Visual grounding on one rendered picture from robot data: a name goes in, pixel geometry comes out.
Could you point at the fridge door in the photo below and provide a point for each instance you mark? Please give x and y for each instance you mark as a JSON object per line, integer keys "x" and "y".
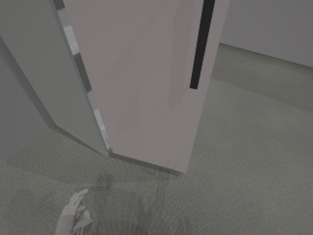
{"x": 139, "y": 57}

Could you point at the left robot hand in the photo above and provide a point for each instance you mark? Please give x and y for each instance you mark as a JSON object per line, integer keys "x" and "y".
{"x": 71, "y": 213}

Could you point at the handle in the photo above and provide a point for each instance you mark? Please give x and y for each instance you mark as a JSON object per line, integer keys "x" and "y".
{"x": 206, "y": 16}

